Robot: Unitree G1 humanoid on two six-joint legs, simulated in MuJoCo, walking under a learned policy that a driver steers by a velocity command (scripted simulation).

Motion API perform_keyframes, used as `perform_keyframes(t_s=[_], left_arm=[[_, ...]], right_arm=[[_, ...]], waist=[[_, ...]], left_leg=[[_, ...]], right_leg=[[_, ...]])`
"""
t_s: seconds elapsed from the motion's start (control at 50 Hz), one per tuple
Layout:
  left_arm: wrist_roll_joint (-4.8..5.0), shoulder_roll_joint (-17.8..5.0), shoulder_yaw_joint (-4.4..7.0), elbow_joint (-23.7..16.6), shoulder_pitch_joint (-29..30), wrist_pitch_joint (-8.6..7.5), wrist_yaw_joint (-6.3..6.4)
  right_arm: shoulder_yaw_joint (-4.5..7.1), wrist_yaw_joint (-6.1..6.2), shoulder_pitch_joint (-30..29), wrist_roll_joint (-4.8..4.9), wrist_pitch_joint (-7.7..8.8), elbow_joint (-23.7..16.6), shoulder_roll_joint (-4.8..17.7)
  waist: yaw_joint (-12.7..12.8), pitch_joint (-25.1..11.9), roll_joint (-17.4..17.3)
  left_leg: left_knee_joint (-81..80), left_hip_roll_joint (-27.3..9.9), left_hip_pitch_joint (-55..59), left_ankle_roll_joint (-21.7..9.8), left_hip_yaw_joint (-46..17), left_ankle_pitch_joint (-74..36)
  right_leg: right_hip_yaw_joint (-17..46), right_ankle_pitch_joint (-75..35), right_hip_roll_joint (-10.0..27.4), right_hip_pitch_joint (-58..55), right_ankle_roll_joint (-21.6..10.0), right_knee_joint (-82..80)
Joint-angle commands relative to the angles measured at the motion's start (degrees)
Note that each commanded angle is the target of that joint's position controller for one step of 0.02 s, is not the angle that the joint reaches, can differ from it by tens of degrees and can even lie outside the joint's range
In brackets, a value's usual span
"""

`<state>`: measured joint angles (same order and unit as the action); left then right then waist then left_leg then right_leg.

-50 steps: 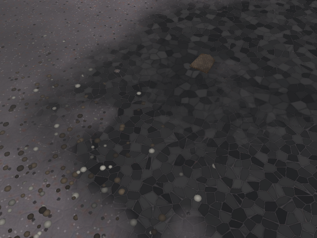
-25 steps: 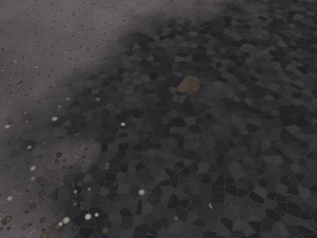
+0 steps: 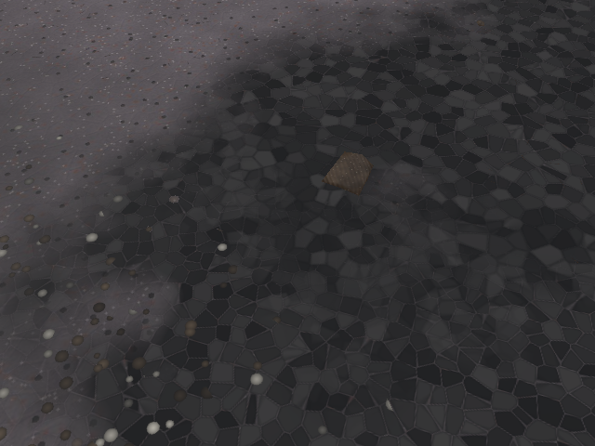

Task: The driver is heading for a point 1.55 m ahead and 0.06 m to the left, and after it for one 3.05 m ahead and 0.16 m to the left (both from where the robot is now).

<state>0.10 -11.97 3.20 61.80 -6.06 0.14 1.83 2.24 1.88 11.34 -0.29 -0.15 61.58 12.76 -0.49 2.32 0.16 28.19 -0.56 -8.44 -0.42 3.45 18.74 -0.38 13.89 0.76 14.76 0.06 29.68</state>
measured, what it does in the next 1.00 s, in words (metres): stands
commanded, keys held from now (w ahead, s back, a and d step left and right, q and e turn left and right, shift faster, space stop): no key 1.00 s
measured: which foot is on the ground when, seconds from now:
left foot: down 0.00-1.00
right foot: down 0.00-1.00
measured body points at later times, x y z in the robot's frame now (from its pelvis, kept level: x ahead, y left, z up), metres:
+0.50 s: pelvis -0.01 +0.00 +0.00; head +0.00 +0.00 +0.45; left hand +0.04 +0.25 -0.15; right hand +0.00 -0.24 -0.15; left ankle -0.04 +0.11 -0.74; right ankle +0.02 -0.12 -0.74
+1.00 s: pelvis -0.01 +0.01 +0.00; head +0.01 +0.01 +0.45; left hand +0.03 +0.25 -0.15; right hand -0.02 -0.23 -0.15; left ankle -0.04 +0.11 -0.74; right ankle +0.02 -0.12 -0.74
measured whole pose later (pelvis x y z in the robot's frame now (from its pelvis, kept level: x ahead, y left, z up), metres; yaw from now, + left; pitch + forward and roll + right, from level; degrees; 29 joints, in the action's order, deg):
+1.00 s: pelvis -0.01 +0.01 +0.00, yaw +0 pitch -1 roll +0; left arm 0.2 -11.1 1.9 65.3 -10.7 0.6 2.6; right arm 0.7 2.1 17.7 -0.2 0.9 63.4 9.8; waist 0.0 1.8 0.3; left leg 26.7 -0.2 -8.6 -0.9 3.8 17.5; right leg 0.1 12.1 1.0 14.8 0.6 27.6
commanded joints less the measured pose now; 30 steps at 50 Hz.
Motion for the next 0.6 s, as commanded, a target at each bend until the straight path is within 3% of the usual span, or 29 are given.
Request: perform_keyframes(t_s=[0.02,0.6], left_arm=[[-0.03,-6.42,1.0,-1.46,0.15,-0.17,0.22],[-0.04,-5.29,-0.09,1.92,-3.54,0.13,0.71]], right_arm=[[0.67,0.24,2.28,-0.04,0.4,-0.81,5.26],[-0.48,0.43,7.82,-0.07,1.14,1.5,2.84]], waist=[[0.17,-2.78,-0.17],[0.48,0.21,-0.39]], left_leg=[[-4.84,-2.36,-3.66,-0.85,-2.03,-11.61],[-7.99,-2.27,-5.96,-1.12,-2.24,-4.48]], right_leg=[[2.18,-16.61,2.56,-5.51,-2.7,-3.0],[1.73,-8.63,1.61,-3.74,-1.65,-5.49]])
Velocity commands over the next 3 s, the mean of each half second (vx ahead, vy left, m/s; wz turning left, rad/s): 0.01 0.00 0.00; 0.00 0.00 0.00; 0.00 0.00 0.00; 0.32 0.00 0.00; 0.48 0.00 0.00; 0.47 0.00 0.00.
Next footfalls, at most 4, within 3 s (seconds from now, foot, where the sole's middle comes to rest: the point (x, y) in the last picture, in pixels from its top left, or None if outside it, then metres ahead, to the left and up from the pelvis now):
1.76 right None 0.12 -0.14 -0.77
2.26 left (274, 442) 0.51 0.08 -0.77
2.82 right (373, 321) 0.82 -0.17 -0.77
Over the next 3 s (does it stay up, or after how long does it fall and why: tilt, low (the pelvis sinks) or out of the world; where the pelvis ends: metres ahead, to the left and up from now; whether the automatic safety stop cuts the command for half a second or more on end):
stays up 0.73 -0.08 0.00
